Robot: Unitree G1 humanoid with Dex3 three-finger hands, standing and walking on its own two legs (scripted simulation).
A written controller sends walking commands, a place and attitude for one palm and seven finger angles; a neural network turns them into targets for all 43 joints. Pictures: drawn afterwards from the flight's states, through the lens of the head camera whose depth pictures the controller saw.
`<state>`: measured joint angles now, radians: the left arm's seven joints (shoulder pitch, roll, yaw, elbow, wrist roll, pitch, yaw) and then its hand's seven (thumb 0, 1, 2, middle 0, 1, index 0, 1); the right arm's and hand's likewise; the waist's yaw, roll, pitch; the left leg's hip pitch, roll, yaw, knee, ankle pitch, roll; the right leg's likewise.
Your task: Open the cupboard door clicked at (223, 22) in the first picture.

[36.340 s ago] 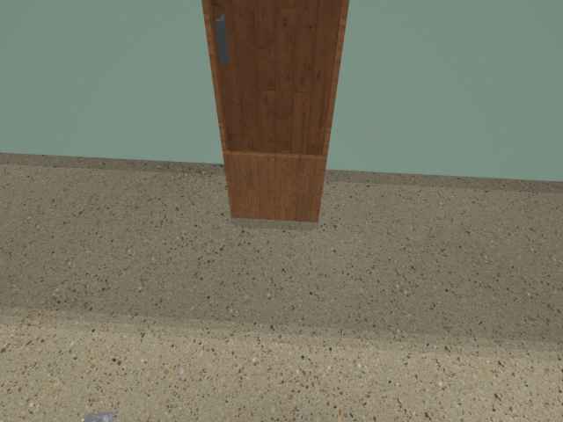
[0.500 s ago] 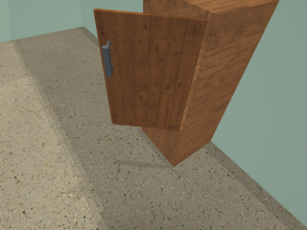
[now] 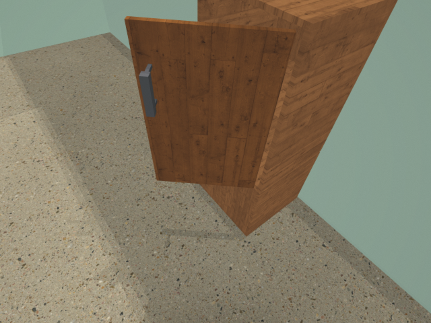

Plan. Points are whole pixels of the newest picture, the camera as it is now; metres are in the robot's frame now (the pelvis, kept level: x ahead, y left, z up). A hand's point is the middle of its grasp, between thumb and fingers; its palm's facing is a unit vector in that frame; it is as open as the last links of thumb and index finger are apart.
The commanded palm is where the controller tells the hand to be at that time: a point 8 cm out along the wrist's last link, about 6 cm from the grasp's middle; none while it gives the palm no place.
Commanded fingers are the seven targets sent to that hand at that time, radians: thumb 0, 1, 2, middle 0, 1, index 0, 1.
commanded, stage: shuffle to correct the standing spot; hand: left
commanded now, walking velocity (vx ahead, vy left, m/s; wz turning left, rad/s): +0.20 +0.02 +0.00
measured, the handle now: (150, 90) +0.64 +0.21 +0.08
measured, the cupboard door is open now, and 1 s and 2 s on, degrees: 48 48 48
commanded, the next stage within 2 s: come to a stop and stand still in 0.28 s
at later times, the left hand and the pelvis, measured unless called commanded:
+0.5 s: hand out of the picture +0.10 +0.16 -0.18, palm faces +0.08 -0.98 -0.18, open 7.2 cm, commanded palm none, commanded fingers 0.00 0.90 0.90 -0.20 -0.30 -0.20 -0.30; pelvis +0.10 -0.01 +0.00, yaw +1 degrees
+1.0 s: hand out of the picture +0.09 +0.15 -0.17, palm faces +0.07 -0.97 -0.23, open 7.3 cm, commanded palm none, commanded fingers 0.00 0.90 0.90 -0.20 -0.30 -0.20 -0.30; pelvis +0.07 -0.02 -0.01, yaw +1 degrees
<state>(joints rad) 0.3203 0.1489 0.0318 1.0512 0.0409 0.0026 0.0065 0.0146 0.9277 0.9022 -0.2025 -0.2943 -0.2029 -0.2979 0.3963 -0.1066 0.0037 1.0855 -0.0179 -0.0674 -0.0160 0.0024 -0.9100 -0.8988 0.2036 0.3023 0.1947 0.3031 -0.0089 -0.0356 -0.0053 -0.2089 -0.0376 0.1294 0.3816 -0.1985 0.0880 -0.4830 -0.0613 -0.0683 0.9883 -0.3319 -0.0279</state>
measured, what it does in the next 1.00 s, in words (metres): steps on the spot: right foot, then left foot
